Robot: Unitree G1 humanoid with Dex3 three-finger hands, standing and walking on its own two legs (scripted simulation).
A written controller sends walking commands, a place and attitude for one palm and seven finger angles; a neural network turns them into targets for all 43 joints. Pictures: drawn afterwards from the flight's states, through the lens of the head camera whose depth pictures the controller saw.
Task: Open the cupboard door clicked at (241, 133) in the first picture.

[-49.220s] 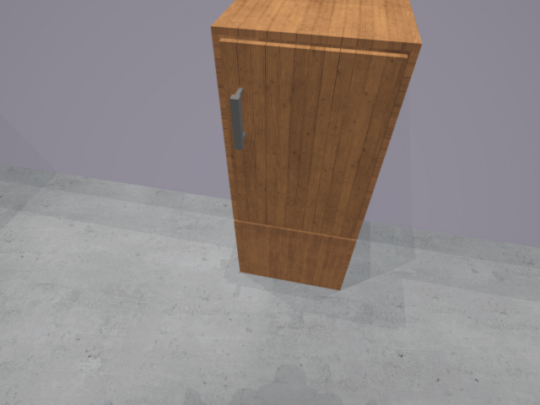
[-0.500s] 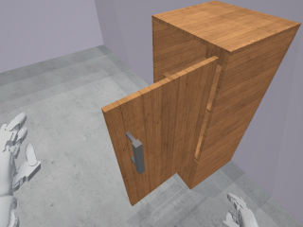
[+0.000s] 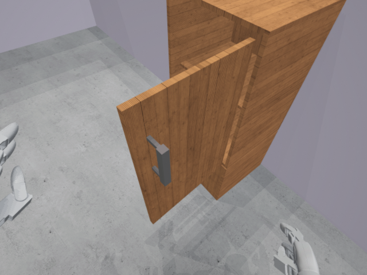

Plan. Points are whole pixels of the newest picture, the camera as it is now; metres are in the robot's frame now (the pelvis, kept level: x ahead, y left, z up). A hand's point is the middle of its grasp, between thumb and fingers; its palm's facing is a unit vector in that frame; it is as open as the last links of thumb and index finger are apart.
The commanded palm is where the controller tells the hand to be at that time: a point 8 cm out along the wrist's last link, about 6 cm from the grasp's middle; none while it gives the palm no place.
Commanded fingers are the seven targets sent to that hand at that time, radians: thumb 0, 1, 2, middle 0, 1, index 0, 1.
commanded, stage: step back with the hand held close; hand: left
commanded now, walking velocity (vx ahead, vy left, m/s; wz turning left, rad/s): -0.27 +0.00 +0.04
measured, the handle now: (158, 161) +0.35 +0.08 +0.03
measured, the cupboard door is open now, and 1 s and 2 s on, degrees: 94 94 94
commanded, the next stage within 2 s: stop stepping back and stand still in 0.74 s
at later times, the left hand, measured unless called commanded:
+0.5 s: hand out of the picture +0.12 +0.28 +0.16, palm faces +0.46 -0.76 -0.47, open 7.4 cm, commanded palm +0.04 +0.32 +0.18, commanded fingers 0.00 0.90 0.90 -0.20 -0.30 -0.20 -0.30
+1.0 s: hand out of the picture +0.06 +0.23 +0.18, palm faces +0.30 -0.83 -0.47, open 7.4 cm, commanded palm -0.01 +0.28 +0.18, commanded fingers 0.00 0.90 0.90 -0.20 -0.30 -0.20 -0.30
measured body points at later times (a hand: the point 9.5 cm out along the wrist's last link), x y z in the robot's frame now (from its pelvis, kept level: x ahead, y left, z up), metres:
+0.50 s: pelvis -0.09 +0.02 -0.02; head -0.06 +0.04 +0.42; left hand +0.09 +0.32 +0.18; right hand +0.07 -0.23 -0.10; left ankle +0.03 +0.09 -0.74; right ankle -0.01 -0.13 -0.71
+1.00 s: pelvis -0.18 -0.01 -0.01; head -0.17 +0.01 +0.44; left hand +0.04 +0.27 +0.20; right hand -0.02 -0.26 -0.08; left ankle -0.05 +0.08 -0.74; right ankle -0.26 -0.11 -0.70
